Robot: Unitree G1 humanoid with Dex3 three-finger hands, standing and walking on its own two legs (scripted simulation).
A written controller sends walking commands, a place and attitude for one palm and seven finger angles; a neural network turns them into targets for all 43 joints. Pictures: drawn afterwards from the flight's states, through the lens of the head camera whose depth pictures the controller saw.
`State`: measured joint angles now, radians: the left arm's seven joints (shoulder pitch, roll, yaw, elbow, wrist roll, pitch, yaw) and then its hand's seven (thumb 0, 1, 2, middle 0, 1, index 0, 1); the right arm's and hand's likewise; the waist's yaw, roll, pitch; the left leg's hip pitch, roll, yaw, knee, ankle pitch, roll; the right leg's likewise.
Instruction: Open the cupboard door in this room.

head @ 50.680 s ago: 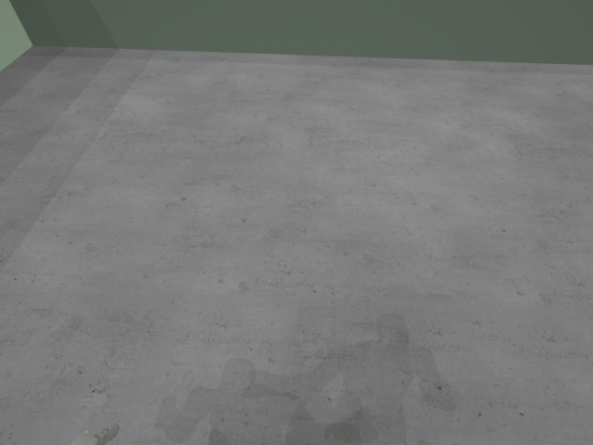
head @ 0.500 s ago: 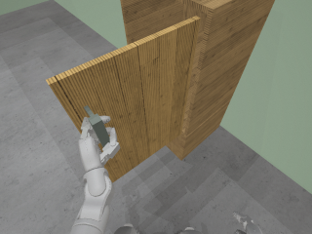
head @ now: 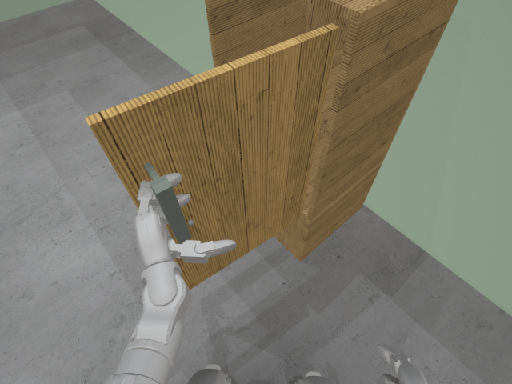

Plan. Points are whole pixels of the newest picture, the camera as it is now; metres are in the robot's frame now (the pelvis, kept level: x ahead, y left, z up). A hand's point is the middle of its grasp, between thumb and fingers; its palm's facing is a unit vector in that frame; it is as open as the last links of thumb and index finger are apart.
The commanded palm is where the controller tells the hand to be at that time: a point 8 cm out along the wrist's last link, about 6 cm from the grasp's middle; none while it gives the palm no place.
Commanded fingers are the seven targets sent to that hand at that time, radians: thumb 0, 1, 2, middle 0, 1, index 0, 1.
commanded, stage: open thumb and fingers to let go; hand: left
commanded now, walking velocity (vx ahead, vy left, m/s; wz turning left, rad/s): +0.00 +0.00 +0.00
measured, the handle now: (167, 204) +0.38 +0.17 +0.05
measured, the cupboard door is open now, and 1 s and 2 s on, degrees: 84 87 86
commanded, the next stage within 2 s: slide the hand sideways off the handle in 0.22 s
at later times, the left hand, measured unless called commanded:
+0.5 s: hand (182, 242) +0.32 +0.13 +0.05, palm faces -0.08 -0.99 -0.08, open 15.7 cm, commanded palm +0.30 +0.17 +0.05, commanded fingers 0.00 -0.50 0.30 -0.15 -0.30 -0.15 -0.30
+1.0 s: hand (170, 263) +0.28 +0.14 +0.05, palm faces -0.09 -1.00 -0.02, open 16.1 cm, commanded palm +0.26 +0.21 +0.05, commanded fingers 0.00 -0.50 0.30 -0.15 -0.30 -0.15 -0.30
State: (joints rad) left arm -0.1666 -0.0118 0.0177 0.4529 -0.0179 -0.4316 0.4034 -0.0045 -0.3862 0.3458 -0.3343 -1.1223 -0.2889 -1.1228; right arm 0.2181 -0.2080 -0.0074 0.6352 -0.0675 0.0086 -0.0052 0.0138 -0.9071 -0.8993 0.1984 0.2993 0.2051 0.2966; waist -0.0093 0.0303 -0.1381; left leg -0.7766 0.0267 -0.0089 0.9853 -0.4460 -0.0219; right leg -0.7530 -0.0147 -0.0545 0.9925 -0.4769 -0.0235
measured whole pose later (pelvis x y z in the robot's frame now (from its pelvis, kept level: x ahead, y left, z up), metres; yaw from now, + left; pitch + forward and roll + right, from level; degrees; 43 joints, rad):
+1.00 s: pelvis +0.00 +0.02 +0.00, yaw -1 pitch +12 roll -1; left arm 0.12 0.15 0.00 0.15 -0.15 -0.36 -0.12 -0.02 -0.50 0.30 -0.20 -0.33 -0.20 -0.33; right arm 0.24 -0.22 0.02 0.51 0.01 -0.02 -0.01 0.02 -0.91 -0.90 0.20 0.30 0.21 0.30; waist -0.01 0.04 -0.12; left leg -0.76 0.02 0.01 1.03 -0.48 0.01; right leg -0.73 -0.02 -0.03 1.01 -0.49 0.01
